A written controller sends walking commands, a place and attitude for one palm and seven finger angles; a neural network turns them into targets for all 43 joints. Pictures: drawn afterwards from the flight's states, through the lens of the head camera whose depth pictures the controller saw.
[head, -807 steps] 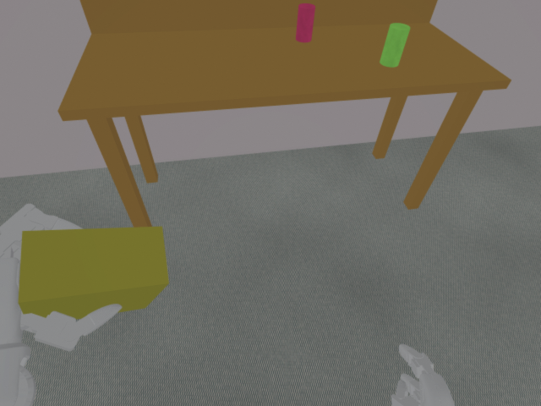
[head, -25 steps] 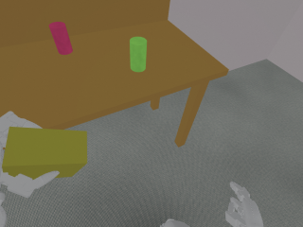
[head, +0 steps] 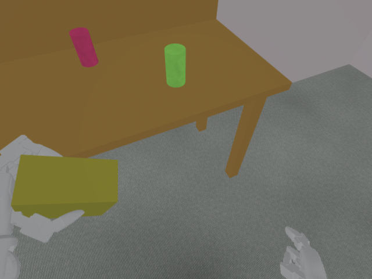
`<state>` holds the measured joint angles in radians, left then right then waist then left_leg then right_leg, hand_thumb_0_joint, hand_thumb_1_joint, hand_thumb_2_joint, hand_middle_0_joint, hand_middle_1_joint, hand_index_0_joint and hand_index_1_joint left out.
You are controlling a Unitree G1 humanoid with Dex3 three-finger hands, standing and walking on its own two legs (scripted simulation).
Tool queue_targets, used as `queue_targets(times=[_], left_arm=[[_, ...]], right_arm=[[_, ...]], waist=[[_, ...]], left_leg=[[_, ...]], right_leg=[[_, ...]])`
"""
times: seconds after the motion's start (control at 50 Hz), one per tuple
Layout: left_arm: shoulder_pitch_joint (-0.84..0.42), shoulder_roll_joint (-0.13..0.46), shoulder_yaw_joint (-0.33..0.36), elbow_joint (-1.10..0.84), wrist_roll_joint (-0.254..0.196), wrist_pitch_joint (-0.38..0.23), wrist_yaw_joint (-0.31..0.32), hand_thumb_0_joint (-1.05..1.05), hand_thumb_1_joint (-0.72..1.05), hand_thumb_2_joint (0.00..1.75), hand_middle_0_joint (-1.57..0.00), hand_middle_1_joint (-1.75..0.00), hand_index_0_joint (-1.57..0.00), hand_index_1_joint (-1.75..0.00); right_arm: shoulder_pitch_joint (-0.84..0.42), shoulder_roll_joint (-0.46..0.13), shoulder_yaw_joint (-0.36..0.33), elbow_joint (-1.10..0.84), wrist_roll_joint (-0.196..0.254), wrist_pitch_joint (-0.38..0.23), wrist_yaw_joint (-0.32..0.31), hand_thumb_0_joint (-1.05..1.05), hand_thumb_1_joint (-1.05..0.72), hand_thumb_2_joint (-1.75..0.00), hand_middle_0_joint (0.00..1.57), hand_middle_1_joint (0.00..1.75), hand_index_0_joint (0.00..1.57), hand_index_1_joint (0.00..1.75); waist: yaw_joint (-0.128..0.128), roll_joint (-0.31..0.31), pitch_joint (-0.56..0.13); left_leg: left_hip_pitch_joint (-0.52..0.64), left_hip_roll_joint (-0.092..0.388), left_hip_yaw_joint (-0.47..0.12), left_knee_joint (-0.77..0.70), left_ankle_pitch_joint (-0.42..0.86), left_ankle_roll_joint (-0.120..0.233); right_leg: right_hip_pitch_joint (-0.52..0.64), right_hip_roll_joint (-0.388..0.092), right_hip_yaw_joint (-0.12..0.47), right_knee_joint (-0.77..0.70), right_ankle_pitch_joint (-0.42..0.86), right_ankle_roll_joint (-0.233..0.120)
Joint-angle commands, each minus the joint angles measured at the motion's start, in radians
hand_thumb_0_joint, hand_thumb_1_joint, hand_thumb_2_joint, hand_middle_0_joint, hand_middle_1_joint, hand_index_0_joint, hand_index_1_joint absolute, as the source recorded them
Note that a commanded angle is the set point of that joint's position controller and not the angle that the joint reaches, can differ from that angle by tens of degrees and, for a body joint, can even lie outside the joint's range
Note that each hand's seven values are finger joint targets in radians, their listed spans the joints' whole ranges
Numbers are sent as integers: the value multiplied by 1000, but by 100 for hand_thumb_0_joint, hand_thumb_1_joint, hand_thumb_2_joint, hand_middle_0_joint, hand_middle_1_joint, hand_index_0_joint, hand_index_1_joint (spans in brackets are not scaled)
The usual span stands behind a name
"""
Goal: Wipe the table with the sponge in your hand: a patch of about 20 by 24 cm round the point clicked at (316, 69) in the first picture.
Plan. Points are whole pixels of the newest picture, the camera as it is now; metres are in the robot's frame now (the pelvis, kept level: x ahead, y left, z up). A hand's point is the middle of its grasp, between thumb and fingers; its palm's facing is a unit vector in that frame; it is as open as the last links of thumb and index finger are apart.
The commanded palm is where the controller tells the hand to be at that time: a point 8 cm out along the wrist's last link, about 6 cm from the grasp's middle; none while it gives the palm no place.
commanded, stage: come to a stop and stand still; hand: left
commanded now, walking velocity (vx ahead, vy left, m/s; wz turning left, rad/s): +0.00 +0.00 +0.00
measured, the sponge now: (82, 190) +0.23 +0.19 +0.13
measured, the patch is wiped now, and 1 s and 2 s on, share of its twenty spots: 0.00 0.00 0.00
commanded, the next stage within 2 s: look again from close up in 0.86 s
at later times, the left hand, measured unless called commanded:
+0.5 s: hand (12, 169) +0.24 +0.29 +0.17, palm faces +0.38 -0.86 -0.35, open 10.6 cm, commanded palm +0.19 +0.33 +0.18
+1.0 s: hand (11, 157) +0.26 +0.31 +0.16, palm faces +0.37 -0.85 -0.37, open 10.6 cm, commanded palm +0.21 +0.34 +0.18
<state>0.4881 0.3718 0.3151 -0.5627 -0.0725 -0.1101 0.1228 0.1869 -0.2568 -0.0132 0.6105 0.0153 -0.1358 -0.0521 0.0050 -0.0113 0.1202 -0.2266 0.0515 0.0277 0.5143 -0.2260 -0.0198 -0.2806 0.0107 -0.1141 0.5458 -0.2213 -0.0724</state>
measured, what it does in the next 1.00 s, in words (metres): shifts its weight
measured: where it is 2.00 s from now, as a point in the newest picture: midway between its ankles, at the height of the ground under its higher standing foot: outside the picture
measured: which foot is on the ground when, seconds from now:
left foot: down 0.00-1.00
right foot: down 0.00-1.00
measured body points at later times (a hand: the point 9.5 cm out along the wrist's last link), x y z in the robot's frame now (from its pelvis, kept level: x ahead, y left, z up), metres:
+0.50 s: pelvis +0.02 +0.05 +0.01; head +0.05 +0.06 +0.46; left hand +0.22 +0.34 +0.19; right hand +0.21 -0.16 -0.07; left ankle +0.03 +0.15 -0.73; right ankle +0.05 -0.07 -0.73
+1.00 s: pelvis +0.04 +0.07 +0.01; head +0.07 +0.07 +0.46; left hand +0.24 +0.35 +0.18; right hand +0.23 -0.16 -0.07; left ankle +0.03 +0.15 -0.73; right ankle +0.05 -0.07 -0.73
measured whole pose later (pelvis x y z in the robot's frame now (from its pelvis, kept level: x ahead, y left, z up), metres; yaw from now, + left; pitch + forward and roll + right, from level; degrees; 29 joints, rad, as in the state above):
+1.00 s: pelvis +0.04 +0.07 +0.01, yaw -1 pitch -2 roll -1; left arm 0.45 0.36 0.33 -0.53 -0.07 -0.10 0.15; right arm 0.15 -0.20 0.03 0.57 0.00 -0.08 -0.05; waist 0.03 0.00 0.10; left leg -0.16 -0.01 0.08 0.45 -0.27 0.04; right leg -0.19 -0.04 -0.06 0.42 -0.20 0.02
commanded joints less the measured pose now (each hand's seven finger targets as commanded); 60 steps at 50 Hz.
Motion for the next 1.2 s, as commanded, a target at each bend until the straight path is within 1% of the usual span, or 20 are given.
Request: queue_targets(times=[0.0, 0.04, 0.08, 0.12, 0.22, 0.24, 0.34, 0.36, 0.42, 0.46, 0.52, 0.64, 0.72, 0.74, 0.82, 0.86, 0.98, 1.04, 1.1, 1.18], left_arm=[[-43, 195, 188, -231, -8, -84, 38, 0, 10, 130, -120, -160, -120, -160], [-48, 187, 184, -205, -10, -80, 40, 0, 10, 130, -120, -160, -120, -160], [-49, 169, 172, -156, -13, -74, 38, 0, 10, 130, -120, -160, -120, -160], [-42, 148, 158, -114, -17, -65, 33, 0, 10, 130, -120, -160, -120, -160], [-95, 139, 125, -120, -9, -60, 25, 0, 10, 130, -120, -160, -120, -160], [-113, 139, 116, -131, -7, -58, 25, 0, 10, 130, -120, -160, -120, -160], [-164, 171, 128, -199, 4, -62, 36, 0, 10, 130, -120, -160, -120, -160], [-166, 152, 116, -207, 4, -64, 37, 0, 10, 130, -120, -160, -120, -160], [-139, 158, 133, -201, 2, -66, 42, 0, 10, 130, -120, -160, -120, -160], [-112, 140, 123, -187, -2, -62, 39, 0, 10, 130, -120, -160, -120, -160], [-98, 130, 122, -152, -4, -60, 36, 0, 10, 130, -120, -160, -120, -160], [-92, 136, 120, -151, -2, -59, 33, 0, 10, 130, -120, -160, -120, -160], [-121, 136, 116, -192, 0, -67, 36, 0, 10, 130, -120, -160, -120, -160], [-110, 150, 127, -183, 1, -64, 39, 0, 10, 130, -120, -160, -120, -160], [-110, 144, 127, -202, 1, -71, 43, 0, 10, 130, -120, -160, -120, -160], [-98, 136, 122, -204, -1, -68, 43, 0, 10, 130, -120, -160, -120, -160], [-75, 133, 127, -180, -2, -66, 43, 0, 10, 130, -120, -160, -120, -160], [-53, 139, 136, -172, -5, -61, 44, 0, 10, 130, -120, -160, -120, -160], [-58, 134, 133, -175, -5, -61, 43, 0, 10, 130, -120, -160, -120, -160], [-58, 136, 133, -184, -6, -58, 45, 0, 10, 130, -120, -160, -120, -160]], right_arm=[[-109, -84, -28, -162, 9, -49, -1, 0, -90, -90, 20, 30, 20, 30], [-109, -81, -25, -157, 7, -47, -1, 0, -90, -90, 20, 30, 20, 30], [-105, -75, -20, -158, 8, -41, 1, 0, -90, -90, 20, 30, 20, 30], [-106, -79, -23, -162, 9, -38, 2, 0, -90, -90, 20, 30, 20, 30], [-127, -82, -13, -173, 2, -29, 2, 0, -90, -90, 20, 30, 20, 30], [-138, -87, -10, -173, 0, -30, 0, 0, -90, -90, 20, 30, 20, 30], [-139, -79, 0, -183, -12, -33, -2, 0, -90, -90, 20, 30, 20, 30], [-135, -74, 0, -183, -12, -32, -2, 0, -90, -90, 20, 30, 20, 30], [-125, -70, -2, -183, -15, -31, -1, 0, -90, -90, 20, 30, 20, 30], [-125, -70, -2, -185, -14, -26, 1, 0, -90, -90, 20, 30, 20, 30], [-125, -70, -3, -187, -13, -15, 1, 0, -90, -90, 20, 30, 20, 30], [-134, -74, -6, -193, -13, -3, -3, 0, -90, -90, 20, 30, 20, 30], [-134, -75, -9, -199, -14, -1, -5, 0, -90, -90, 20, 30, 20, 30], [-140, -76, -7, -196, -15, -1, -7, 0, -90, -90, 20, 30, 20, 30], [-132, -71, -11, -197, -15, -2, -9, 0, -90, -90, 20, 30, 20, 30], [-131, -71, -9, -196, -16, 0, -8, 0, -90, -90, 20, 30, 20, 30], [-132, -72, -14, -196, -13, 6, -9, 0, -90, -90, 20, 30, 20, 30], [-135, -77, -15, -194, -14, 9, -10, 0, -90, -90, 20, 30, 20, 30], [-134, -73, -14, -197, -13, 12, -10, 0, -90, -90, 20, 30, 20, 30], [-137, -73, -14, -198, -12, 15, -14, 0, -90, -90, 20, 30, 20, 30]], waist=[[10, 137, -202], [3, 88, -187], [4, -6, -180], [3, -68, -180], [7, -1, -156], [6, 64, -140], [16, 110, -176], [17, 110, -185], [20, 74, -226], [16, 98, -224], [15, 66, -208], [14, 92, -188], [18, 96, -204], [18, 127, -198], [19, 91, -225], [18, 117, -223], [16, 70, -220], [15, 97, -230], [15, 52, -230], [14, 62, -230]], left_leg=[[26, 38, -53, -58, 17, 51], [33, 15, -34, -27, 8, 39], [39, 14, -36, -24, 17, 37], [51, 17, -37, -29, 38, 38], [41, 37, -53, -121, 16, 45], [44, 40, -62, -144, -2, 46], [39, 41, -78, -182, 16, 42], [41, 45, -79, -182, 21, 42], [59, 38, -69, -160, 104, 36], [72, 43, -72, -166, 141, 30], [51, 42, -72, -175, 142, 25], [60, 50, -81, -199, 154, 16], [62, 52, -81, -189, 187, 15], [67, 51, -79, -194, 179, 10], [75, 47, -70, -163, 221, 12], [83, 48, -72, -162, 249, 2], [76, 46, -63, -150, 240, 7], [86, 44, -61, -143, 265, 3], [73, 43, -57, -134, 245, 13], [70, 37, -56, -131, 217, 17]], right_leg=[[98, -148, 222, -175, 36, 47], [91, -166, 241, -216, 14, 35], [85, -164, 219, -233, 2, 38], [86, -155, 197, -234, 14, 45], [96, -111, 152, -220, 20, 63], [83, -106, 152, -216, 15, 60], [148, -83, 135, -189, 91, 58], [158, -83, 130, -184, 105, 57], [199, -84, 126, -177, 187, 56], [191, -81, 119, -163, 204, 56], [195, -76, 110, -167, 205, 60], [166, -66, 100, -144, 193, 63], [183, -65, 100, -132, 211, 62], [170, -68, 102, -131, 200, 60], [194, -73, 104, -131, 246, 57], [187, -74, 103, -122, 247, 55], [184, -76, 106, -131, 258, 57], [183, -81, 111, -127, 274, 54], [191, -83, 113, -137, 279, 55], [188, -90, 124, -144, 273, 52]])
